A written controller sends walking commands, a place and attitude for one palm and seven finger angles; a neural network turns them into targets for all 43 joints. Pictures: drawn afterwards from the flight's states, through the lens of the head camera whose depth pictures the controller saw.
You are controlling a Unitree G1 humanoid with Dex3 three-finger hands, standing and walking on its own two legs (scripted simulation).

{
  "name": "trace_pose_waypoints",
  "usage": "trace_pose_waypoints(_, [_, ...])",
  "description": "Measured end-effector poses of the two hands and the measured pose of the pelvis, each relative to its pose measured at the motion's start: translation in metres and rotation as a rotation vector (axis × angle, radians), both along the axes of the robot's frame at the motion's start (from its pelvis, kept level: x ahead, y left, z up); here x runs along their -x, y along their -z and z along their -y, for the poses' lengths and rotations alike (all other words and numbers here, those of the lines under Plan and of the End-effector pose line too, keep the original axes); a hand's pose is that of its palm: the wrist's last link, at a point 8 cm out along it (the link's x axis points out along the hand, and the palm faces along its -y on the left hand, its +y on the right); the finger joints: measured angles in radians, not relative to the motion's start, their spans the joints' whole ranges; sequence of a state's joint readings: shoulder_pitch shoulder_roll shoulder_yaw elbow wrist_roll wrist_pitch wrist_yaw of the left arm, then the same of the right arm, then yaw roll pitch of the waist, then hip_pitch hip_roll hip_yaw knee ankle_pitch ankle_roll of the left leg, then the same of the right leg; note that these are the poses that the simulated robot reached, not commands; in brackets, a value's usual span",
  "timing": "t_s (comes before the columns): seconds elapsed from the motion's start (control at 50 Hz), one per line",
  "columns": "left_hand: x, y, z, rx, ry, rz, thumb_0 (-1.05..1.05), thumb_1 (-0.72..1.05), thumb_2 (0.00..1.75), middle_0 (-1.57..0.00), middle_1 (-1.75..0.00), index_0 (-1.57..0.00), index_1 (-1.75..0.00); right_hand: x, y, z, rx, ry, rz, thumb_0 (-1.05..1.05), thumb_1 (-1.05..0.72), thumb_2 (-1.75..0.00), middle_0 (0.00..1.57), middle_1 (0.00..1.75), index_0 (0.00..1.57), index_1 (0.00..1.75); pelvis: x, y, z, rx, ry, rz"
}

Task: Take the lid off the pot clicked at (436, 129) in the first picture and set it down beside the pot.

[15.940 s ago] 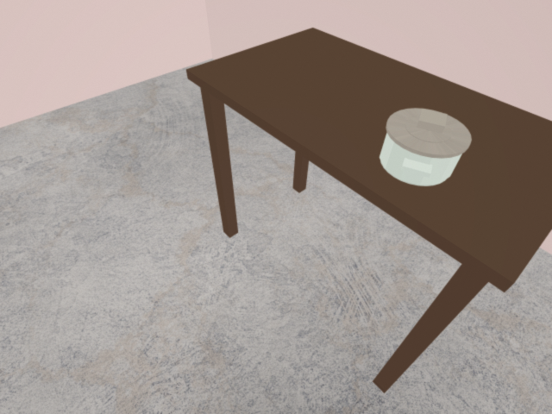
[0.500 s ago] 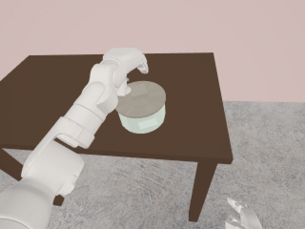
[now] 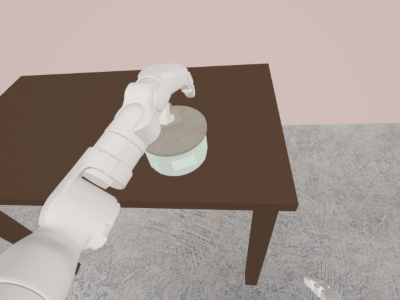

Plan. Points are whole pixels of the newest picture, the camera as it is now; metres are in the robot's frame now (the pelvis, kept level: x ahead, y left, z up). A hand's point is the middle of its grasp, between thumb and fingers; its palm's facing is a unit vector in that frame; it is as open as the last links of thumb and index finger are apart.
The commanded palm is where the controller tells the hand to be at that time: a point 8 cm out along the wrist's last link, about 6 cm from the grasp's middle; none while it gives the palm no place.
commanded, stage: lower the open fingers around the knob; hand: left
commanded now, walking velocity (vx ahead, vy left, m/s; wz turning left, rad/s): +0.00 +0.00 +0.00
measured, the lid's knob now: (169, 120) +0.47 +0.06 +0.12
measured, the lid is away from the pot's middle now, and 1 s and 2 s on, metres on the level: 0.00 0.00 0.00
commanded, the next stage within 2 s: close the fingers and squeeze the knob in 0.70 s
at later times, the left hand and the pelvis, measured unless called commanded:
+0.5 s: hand (164, 123) +0.43 +0.07 +0.15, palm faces -0.30 -0.01 -0.95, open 10.0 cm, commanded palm +0.42 +0.08 +0.21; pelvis +0.00 +0.00 +0.00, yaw +1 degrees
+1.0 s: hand (167, 122) +0.44 +0.06 +0.14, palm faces -0.30 -0.01 -0.95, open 9.9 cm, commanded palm +0.43 +0.08 +0.21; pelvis +0.00 +0.00 +0.00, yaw +0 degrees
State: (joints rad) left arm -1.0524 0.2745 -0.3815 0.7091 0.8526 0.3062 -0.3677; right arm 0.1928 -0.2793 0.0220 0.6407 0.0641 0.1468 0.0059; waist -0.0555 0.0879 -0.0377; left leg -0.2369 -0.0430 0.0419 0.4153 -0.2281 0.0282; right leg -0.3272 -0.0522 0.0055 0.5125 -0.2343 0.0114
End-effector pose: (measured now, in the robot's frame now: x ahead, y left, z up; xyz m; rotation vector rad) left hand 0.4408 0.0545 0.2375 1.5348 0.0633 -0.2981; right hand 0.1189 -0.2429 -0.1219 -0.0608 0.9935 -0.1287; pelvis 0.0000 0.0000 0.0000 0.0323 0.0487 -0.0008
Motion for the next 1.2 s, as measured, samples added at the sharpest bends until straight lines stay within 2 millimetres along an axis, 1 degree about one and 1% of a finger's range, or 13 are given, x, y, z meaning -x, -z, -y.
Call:
trace_pose_waypoints(0.1, [-0.001, 0.007, -0.003, 0.007, -0.005, -0.014, 0.0, -0.32, 1.53, -0.87, -0.08, -0.86, -0.09, 0.001, -0.001, 0.008, 0.01, 0.013, 0.0, 0.01, -0.91, -0.9, 0.2, 0.29, 0.2, 0.29, -0.002, 0.0, 0.002, 0.001, 0.002, -0.001])
trace_pose_waypoints(0.2, [0.003, 0.016, -0.005, -0.001, -0.009, -0.033, 0.0, -0.32, 1.53, -0.86, -0.08, -0.86, -0.09, -0.008, -0.004, 0.011, 0.008, 0.006, 0.015, 0.01, -0.91, -0.9, 0.2, 0.29, 0.2, 0.29, -0.003, 0.0, 0.005, 0.002, -0.002, 0.002])
trace_pose_waypoints(0.36, [0.006, 0.026, -0.01, -0.006, -0.024, -0.055, 0.0, -0.32, 1.53, -0.87, -0.08, -0.86, -0.09, -0.028, -0.01, 0.004, 0.005, -0.02, 0.066, 0.01, -0.91, -0.9, 0.2, 0.29, 0.2, 0.29, -0.002, 0.0, 0.006, 0.002, -0.007, 0.004])
trace_pose_waypoints(0.5, [0.011, 0.034, -0.015, -0.011, -0.036, -0.075, 0.0, -0.32, 1.53, -0.86, -0.08, -0.86, -0.09, -0.035, -0.012, -0.004, -0.011, -0.036, 0.081, 0.0, -0.91, -0.9, 0.2, 0.29, 0.2, 0.29, -0.002, 0.0, 0.005, 0.004, -0.013, 0.004])
trace_pose_waypoints(0.62, [0.011, 0.037, -0.014, -0.015, -0.03, -0.079, 0.0, -0.32, 1.53, -0.85, -0.08, -0.86, -0.09, -0.031, -0.009, -0.007, -0.006, -0.038, 0.061, 0.0, -0.91, -0.9, 0.2, 0.29, 0.2, 0.29, 0.0, 0.001, 0.003, 0.004, -0.016, 0.005])
trace_pose_waypoints(0.84, [0.005, 0.037, -0.012, -0.009, -0.025, -0.081, 0.0, -0.31, 1.52, -0.85, -0.09, -0.86, -0.09, -0.003, 0.0, -0.006, -0.001, -0.003, -0.003, 0.0, -0.91, -0.9, 0.2, 0.29, 0.2, 0.29, -0.001, 0.0, -0.002, 0.004, -0.006, 0.0])
trace_pose_waypoints(0.9, [0.005, 0.036, -0.011, -0.003, -0.015, -0.074, 0.0, -0.28, 1.44, -0.82, -0.16, -0.82, -0.16, 0.002, 0.001, -0.004, 0.001, 0.006, -0.014, 0.01, -0.91, -0.9, 0.2, 0.29, 0.2, 0.29, -0.001, 0.0, -0.003, 0.004, -0.004, 0.0])
trace_pose_waypoints(1.0, [0.004, 0.038, -0.01, -0.002, -0.018, -0.075, 0.0, -0.2, 1.3, -0.74, -0.33, -0.74, -0.33, 0.006, 0.002, -0.003, 0.002, 0.011, -0.025, 0.01, -0.91, -0.9, 0.2, 0.29, 0.2, 0.29, -0.001, 0.0, -0.003, 0.004, -0.002, -0.001])
trace_pose_waypoints(1.08, [0.003, 0.037, -0.011, -0.005, -0.016, -0.067, 0.0, -0.14, 1.23, -0.7, -0.46, -0.7, -0.46, 0.005, 0.001, -0.002, 0.008, 0.014, -0.017, 0.01, -0.91, -0.9, 0.2, 0.29, 0.2, 0.29, -0.001, 0.0, -0.003, 0.004, -0.001, -0.002])
trace_pose_waypoints(1.2, [0.003, 0.038, -0.009, 0.002, -0.022, -0.074, 0.0, -0.07, 1.17, -0.66, -0.62, -0.66, -0.62, -0.002, -0.001, -0.002, 0.005, 0.007, -0.003, 0.01, -0.91, -0.9, 0.2, 0.29, 0.2, 0.29, -0.002, 0.0, -0.003, 0.005, -0.003, -0.004])
